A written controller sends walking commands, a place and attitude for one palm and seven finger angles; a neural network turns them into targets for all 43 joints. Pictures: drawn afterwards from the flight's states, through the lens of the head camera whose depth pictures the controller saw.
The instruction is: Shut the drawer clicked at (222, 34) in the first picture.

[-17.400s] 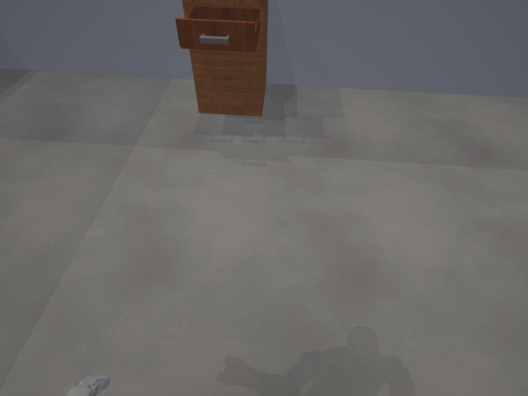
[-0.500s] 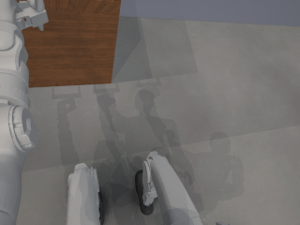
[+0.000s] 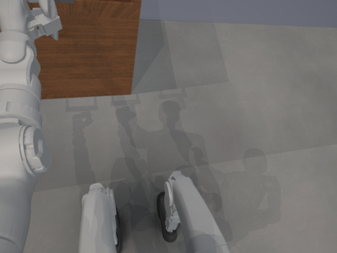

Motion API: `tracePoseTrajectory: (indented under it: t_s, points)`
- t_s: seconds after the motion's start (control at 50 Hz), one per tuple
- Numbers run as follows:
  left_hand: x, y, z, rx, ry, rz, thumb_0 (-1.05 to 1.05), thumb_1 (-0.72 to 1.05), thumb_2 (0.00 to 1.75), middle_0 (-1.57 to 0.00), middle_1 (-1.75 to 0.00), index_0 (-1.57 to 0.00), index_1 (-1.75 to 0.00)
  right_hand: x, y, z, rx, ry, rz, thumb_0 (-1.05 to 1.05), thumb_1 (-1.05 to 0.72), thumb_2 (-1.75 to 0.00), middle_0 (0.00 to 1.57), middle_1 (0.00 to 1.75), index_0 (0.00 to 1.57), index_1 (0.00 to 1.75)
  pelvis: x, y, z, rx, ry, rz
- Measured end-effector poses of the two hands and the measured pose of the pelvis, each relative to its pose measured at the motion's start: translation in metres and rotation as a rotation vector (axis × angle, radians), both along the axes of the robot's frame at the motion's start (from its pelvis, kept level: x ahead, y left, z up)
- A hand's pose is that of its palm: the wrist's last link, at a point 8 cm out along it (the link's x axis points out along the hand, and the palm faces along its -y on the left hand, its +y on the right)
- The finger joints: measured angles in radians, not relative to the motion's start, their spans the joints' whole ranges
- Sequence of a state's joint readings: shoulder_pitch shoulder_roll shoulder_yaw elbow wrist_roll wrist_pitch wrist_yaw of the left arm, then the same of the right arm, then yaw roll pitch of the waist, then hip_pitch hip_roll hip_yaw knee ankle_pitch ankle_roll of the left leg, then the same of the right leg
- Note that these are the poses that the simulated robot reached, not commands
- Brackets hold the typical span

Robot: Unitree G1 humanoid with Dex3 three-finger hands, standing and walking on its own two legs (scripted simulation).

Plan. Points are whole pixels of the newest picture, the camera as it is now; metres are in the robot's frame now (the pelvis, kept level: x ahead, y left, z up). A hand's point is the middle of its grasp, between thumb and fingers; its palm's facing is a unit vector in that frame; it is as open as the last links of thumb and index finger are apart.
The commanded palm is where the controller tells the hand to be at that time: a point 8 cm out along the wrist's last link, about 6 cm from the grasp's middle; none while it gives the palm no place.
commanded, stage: pull the fist back off the drawer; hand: left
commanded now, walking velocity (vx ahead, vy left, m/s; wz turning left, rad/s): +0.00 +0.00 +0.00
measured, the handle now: out of the picture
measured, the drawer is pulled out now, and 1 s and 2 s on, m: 0.00 0.00 0.00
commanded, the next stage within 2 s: draw the hand back to the body in 0.24 s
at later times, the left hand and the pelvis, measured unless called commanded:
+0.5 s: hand (46, 20) +0.55 +0.17 +0.08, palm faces +0.03 -1.00 -0.08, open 3.3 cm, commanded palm +0.50 +0.20 +0.10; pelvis +0.05 +0.00 +0.05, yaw +1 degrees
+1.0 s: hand out of the picture +0.38 +0.19 +0.21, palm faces +0.12 -0.97 -0.21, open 3.3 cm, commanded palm +0.35 +0.25 +0.24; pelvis +0.08 +0.00 +0.16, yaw +4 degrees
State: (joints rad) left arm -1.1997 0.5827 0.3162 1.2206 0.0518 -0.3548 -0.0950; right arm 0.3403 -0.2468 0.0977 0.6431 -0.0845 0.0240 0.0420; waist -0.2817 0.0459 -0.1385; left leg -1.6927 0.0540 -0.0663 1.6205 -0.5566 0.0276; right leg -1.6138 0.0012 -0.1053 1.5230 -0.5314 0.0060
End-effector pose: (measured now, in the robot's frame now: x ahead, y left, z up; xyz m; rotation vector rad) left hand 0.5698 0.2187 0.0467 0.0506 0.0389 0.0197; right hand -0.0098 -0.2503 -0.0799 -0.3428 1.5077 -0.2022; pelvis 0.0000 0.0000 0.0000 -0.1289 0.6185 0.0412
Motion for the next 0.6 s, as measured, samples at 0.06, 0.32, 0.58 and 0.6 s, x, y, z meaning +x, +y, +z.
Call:
tracePoseTrajectory:
  t_s: [0.06, 0.32, 0.58, 0.6]
  points:
    - [-0.002, -0.003, -0.001, -0.013, -0.001, 0.004, 0.04, 0.74, 0.95, -1.4, -1.6, -1.4, -1.6, 0.007, 0.0, 0.0, 0.012, -0.007, -0.006, 0.01, -0.9, -0.9, 0.21, 0.3, 0.2, 0.3, 0.004, 0.0, 0.003, 0.004, -0.001, -0.004]
    - [-0.005, -0.009, -0.001, -0.013, -0.004, 0.012, 0.02, 0.85, 0.91, -1.4, -1.6, -1.4, -1.6, 0.054, -0.003, 0.0, 0.057, -0.047, -0.009, 0.01, -0.9, -0.9, 0.21, 0.3, 0.2, 0.3, 0.028, -0.001, 0.019, 0.028, -0.008, -0.017]
    - [-0.083, 0.011, 0.066, 0.03, -0.007, 0.004, 0.02, 0.89, 0.9, -1.4, -1.6, -1.4, -1.6, 0.13, 0.005, 0.04, 0.156, -0.193, -0.018, 0.01, -0.91, -0.9, 0.2, 0.3, 0.2, 0.3, 0.056, -0.003, 0.078, 0.068, -0.102, -0.016]
    - [-0.094, 0.014, 0.073, 0.021, 0.01, 0.013, 0.02, 0.89, 0.9, -1.4, -1.6, -1.4, -1.6, 0.14, 0.006, 0.048, 0.161, -0.222, -0.005, 0.01, -0.91, -0.9, 0.21, 0.3, 0.2, 0.3, 0.058, -0.004, 0.085, 0.071, -0.119, -0.011]
